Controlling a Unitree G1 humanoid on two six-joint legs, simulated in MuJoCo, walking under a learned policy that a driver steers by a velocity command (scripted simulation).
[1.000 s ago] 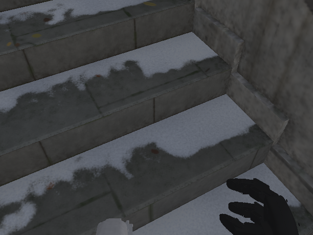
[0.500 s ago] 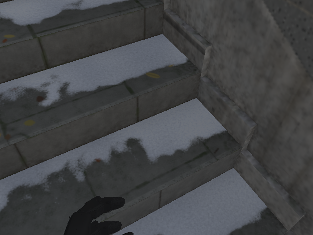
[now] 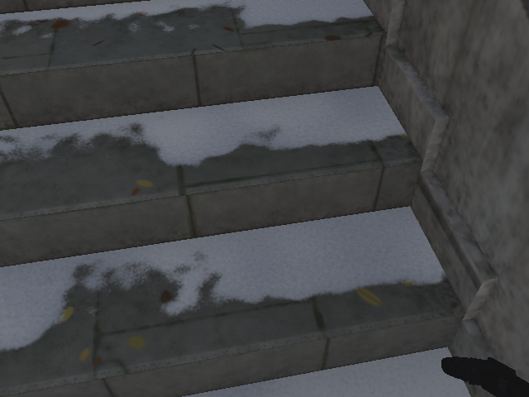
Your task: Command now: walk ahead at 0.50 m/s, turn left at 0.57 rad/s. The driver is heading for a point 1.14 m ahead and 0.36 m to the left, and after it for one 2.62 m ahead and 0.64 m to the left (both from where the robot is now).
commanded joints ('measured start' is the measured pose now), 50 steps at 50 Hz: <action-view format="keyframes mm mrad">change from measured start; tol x64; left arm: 1 -9 4 -29 -10 12 -50 -22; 31 -712 -151 -143 -647 27 40 -13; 50 -69 29 1 -96 -20 -52 -17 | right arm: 1 38 100 40 -32 -1 37 -13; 50 48 53 33 -51 -27 44 13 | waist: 1 -46 -101 113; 50 -93 -33 112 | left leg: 1 -223 3 2 264 -72 21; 12 394 -63 389 -733 -404 69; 16 934 232 -845 -1590 -563 277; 33 858 138 -242 -1857 483 107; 37 884 152 -177 -1436 1524 61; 40 403 -152 -151 -365 -95 -59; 50 -127 -5 -100 -136 -44 -43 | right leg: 1 14 -261 241 -440 38 -142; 8 211 -198 42 -620 269 -75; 13 419 -291 -20 54 1832 -76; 16 -417 43 312 1130 192 14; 27 -1027 6 173 1557 11 -24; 39 366 -147 632 -10 -14 -179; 50 -43 -222 421 -331 -62 -119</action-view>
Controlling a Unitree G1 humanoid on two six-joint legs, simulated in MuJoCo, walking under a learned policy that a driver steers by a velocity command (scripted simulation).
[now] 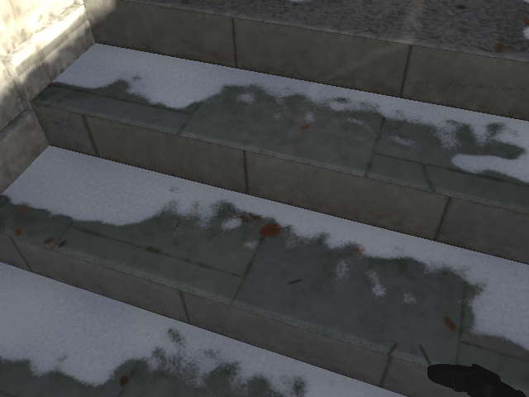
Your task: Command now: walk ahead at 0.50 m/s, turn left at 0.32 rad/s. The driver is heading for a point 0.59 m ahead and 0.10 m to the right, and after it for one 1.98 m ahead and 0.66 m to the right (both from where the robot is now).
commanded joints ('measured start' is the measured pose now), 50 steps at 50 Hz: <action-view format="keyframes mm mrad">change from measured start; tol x64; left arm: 1 -49 37 -9 -79 0 -36 8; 50 -104 32 5 -117 0 57 -8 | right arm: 1 -4 5 18 -51 1 20 7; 50 136 33 38 -34 -5 -106 -6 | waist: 1 -41 -49 112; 19 -143 106 -599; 50 -1 -10 39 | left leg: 1 -154 28 5 -83 29 -17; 9 -631 149 181 47 -338 15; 16 756 -8 320 -907 -91 89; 19 1094 490 -726 -1479 110 172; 38 892 313 336 -1867 303 29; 43 1041 421 416 -1307 1805 62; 46 283 19 186 -218 55 -80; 50 -5 114 86 186 137 -38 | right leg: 1 37 -222 311 -492 118 -124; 12 378 -183 72 -858 400 -138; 16 454 -260 70 -254 1870 -91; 18 -142 73 185 627 248 19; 31 -859 58 284 1475 202 -94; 42 -222 114 -135 484 -98 -160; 46 286 -135 1152 -444 -248 -363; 50 -13 -88 797 -398 -19 -230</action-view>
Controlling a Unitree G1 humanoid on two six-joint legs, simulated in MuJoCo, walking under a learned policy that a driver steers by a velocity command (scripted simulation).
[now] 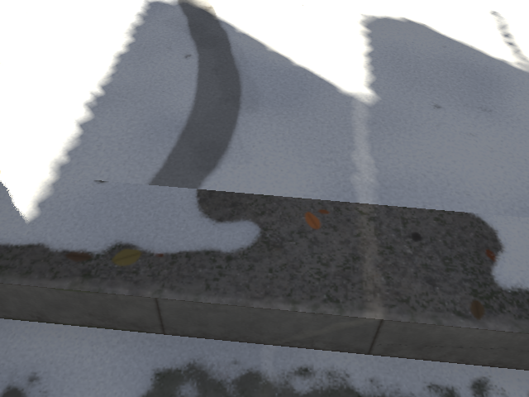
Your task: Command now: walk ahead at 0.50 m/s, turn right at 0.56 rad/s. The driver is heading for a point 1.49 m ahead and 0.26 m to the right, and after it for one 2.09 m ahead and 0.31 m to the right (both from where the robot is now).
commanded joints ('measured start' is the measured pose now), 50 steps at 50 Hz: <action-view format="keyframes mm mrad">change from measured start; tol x32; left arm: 1 37 9 5 34 17 -61 -9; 13 367 113 14 114 -10 -74 38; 37 -75 40 1 -220 -4 50 -53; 50 350 -16 -24 53 40 -79 -9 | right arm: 1 -60 70 40 -185 -13 5 -19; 13 -530 113 115 -418 -9 69 -33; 18 77 -110 0 -205 36 79 -81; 50 -250 62 23 -166 23 34 -7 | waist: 1 -49 50 71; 16 -115 -185 -279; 20 -104 225 -503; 26 90 -10 60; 39 -6 167 8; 44 96 -408 49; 50 52 -8 63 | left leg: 1 -494 -30 -14 448 -37 30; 11 -846 -16 144 175 -319 24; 17 253 -108 106 -650 -137 76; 20 631 364 -665 -1137 799 348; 23 257 244 -379 -1149 -105 241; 39 180 265 105 -1506 -624 126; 46 -540 10 88 159 -353 0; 50 -820 -32 15 597 -331 81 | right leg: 1 203 -238 632 -642 98 -75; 11 446 -197 515 -734 617 6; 17 499 -263 446 -452 1958 91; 18 449 -203 426 -236 1578 124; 19 90 51 311 298 56 204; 26 -235 -99 277 846 224 131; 41 454 -130 -51 -529 75 59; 44 706 -512 805 -902 -31 -86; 50 675 -426 465 -759 144 -60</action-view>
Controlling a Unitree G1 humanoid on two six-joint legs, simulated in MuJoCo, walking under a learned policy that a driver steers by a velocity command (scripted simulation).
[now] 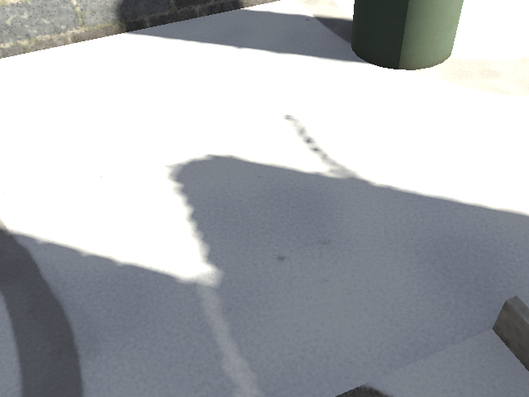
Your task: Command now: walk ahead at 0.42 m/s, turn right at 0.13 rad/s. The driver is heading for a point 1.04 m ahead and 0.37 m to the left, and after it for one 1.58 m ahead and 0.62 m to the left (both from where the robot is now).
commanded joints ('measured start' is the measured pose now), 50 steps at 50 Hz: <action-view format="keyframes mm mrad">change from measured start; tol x32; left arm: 1 116 34 -5 62 -2 -37 7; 35 -672 70 -50 -302 -29 -16 -34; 42 -72 283 28 -183 -6 -47 33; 50 -195 141 8 -130 -35 -76 19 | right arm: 1 -226 105 62 -183 4 -25 6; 34 351 -140 -33 66 21 -30 -40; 50 96 -110 -15 -83 -21 20 27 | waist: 1 -8 -52 155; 15 -238 -122 -197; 36 -188 48 104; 43 -3 -306 -340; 50 -75 -127 93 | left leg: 1 -624 -23 -105 365 -41 51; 4 -729 -39 -90 347 -117 58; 13 256 -146 230 -706 -201 141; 17 692 170 -1054 -1647 -346 266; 25 231 -36 -289 -1582 151 143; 39 818 17 -381 -1405 1230 -2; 41 584 -30 -363 -1050 880 -5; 42 401 -134 -223 -799 -111 13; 50 143 -36 -144 -704 82 -48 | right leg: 1 239 -311 376 -242 24 -153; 7 -147 -238 110 -609 123 -94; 13 283 -318 -62 -59 1804 -87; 15 -7 -206 -29 548 1308 -21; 16 -369 57 38 947 199 42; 21 -668 -66 148 1401 188 -7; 35 -633 -13 9 146 334 71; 41 312 -131 187 -58 347 -60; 43 607 -528 815 -43 469 -272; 50 70 -279 248 -313 365 -110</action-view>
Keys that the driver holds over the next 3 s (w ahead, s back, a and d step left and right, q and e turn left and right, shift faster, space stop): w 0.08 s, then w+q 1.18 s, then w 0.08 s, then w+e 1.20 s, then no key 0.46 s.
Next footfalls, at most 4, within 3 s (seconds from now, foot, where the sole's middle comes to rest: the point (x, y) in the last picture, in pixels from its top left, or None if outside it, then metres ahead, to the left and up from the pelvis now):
0.28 left None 0.32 0.10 -0.62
0.82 right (266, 332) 0.70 0.09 -0.62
1.34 left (142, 289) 0.82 0.43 -0.62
1.88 right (151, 201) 1.17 0.48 -0.62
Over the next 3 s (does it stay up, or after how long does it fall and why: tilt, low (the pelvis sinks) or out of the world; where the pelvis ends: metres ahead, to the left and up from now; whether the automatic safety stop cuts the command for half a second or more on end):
stays up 1.50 0.62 0.15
